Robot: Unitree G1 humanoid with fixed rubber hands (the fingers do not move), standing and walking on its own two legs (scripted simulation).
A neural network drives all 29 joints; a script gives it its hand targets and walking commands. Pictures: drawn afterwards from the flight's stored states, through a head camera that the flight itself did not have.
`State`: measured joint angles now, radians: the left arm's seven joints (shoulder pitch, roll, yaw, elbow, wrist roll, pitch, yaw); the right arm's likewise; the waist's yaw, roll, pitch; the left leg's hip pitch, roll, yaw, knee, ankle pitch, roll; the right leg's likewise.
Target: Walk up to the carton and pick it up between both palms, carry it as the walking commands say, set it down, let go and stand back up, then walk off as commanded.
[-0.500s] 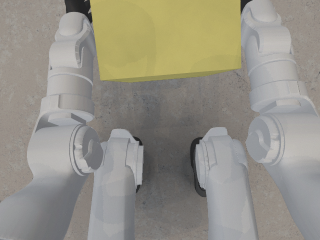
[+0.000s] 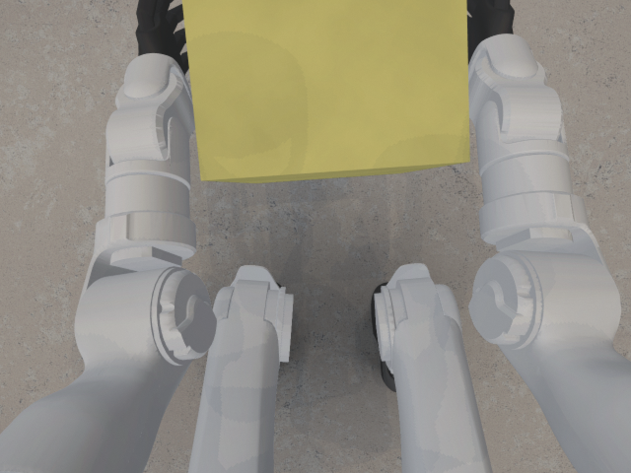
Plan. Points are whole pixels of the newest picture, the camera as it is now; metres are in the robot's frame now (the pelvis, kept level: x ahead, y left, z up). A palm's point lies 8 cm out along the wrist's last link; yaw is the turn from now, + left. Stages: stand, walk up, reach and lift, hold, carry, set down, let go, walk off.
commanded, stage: reach and lift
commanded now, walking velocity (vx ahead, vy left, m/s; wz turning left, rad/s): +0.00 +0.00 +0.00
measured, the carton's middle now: (322, 52) +0.56 +0.00 -0.17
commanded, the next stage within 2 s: none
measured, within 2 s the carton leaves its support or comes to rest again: neither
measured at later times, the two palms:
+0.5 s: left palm (124, 52) +0.51 +0.16 -0.02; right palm (529, 28) +0.52 -0.16 -0.02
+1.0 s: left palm (59, 35) +0.49 +0.16 +0.05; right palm (598, 4) +0.50 -0.16 +0.05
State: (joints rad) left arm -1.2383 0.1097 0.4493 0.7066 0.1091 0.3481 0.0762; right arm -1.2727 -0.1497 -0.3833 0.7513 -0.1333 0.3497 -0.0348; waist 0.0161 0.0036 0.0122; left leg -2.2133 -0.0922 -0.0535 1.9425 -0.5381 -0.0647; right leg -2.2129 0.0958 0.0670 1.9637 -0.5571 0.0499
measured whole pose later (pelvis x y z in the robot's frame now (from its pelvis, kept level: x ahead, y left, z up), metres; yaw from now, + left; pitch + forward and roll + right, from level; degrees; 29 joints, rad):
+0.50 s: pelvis +0.00 +0.00 +0.05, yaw +0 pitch +46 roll +1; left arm -1.14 0.05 0.49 0.68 0.17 0.38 0.05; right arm -1.17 -0.10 -0.43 0.74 -0.19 0.38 0.00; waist 0.02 0.00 -0.10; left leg -2.07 -0.10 -0.07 1.77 -0.49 -0.06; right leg -2.07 0.10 0.08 1.79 -0.51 0.05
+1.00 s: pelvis +0.01 +0.00 +0.11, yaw +0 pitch +43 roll +1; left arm -0.98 0.00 0.50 0.65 0.19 0.38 0.03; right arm -1.02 -0.04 -0.44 0.71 -0.21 0.38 0.02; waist 0.02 0.00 -0.18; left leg -1.85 -0.10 -0.08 1.58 -0.48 -0.06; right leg -1.85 0.11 0.10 1.60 -0.49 0.05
